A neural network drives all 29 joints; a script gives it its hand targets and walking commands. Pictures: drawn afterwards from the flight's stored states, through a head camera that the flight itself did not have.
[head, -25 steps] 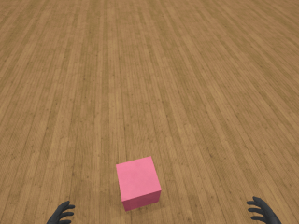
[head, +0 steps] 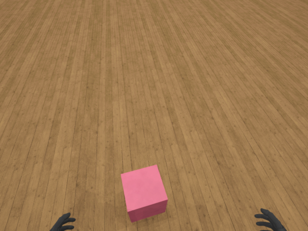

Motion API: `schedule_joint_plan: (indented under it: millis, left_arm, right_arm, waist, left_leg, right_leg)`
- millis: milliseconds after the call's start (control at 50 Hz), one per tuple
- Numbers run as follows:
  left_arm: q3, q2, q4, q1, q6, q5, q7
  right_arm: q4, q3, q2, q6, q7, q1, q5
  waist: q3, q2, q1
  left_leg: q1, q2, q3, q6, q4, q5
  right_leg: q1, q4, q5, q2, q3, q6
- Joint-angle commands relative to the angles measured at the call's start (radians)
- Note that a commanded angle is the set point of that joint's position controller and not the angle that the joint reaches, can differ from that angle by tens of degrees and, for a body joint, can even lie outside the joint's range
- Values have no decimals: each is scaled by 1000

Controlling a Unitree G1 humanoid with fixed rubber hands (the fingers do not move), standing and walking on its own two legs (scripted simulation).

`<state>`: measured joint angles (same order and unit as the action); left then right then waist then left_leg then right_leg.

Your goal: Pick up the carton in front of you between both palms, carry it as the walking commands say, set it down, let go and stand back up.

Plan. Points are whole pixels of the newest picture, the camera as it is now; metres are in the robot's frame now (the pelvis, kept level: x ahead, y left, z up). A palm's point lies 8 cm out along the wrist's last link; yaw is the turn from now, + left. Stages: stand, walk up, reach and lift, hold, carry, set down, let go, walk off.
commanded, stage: stand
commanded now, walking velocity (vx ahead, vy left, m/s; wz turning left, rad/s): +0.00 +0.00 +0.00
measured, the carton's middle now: (143, 193) +0.41 +0.08 -0.65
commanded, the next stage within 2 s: none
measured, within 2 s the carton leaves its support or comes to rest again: neither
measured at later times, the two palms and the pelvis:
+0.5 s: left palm out of the picture +0.07 +0.30 -0.11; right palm out of the picture +0.08 -0.31 -0.09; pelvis -0.02 +0.00 +0.00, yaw +1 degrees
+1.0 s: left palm out of the picture +0.06 +0.30 -0.11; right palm out of the picture +0.08 -0.32 -0.09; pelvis -0.02 -0.01 +0.01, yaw +1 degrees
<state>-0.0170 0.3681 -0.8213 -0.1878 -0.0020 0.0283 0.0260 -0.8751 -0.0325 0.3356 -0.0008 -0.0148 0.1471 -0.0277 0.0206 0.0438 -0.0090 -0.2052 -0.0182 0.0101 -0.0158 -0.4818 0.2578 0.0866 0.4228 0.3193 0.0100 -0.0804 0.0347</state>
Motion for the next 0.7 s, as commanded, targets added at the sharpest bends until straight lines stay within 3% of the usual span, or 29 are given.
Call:
schedule_joint_plan:
  millis: [0,320,680]
  left_arm:
    - [-31,141,39,15,-12,0,3]
    - [-25,161,-43,28,-14,-3,-3]
    - [-19,178,-103,48,-15,-6,-6]
  right_arm:
    - [38,-36,172,12,-3,-33,1]
    - [-48,-26,195,14,1,-56,7]
    - [-104,-17,210,16,3,-71,14]
  waist:
    - [-43,-41,1]
    - [-18,-44,1]
    - [-19,-44,3]
  left_leg:
    - [78,105,91,-6,70,-276]
    - [86,113,111,-4,117,-203]
    - [91,117,122,-4,131,-219]
  right_leg:
    - [57,-59,-252,69,-32,-32]
    - [58,-111,-191,78,-39,-36]
    - [41,-133,-194,87,-34,-40]
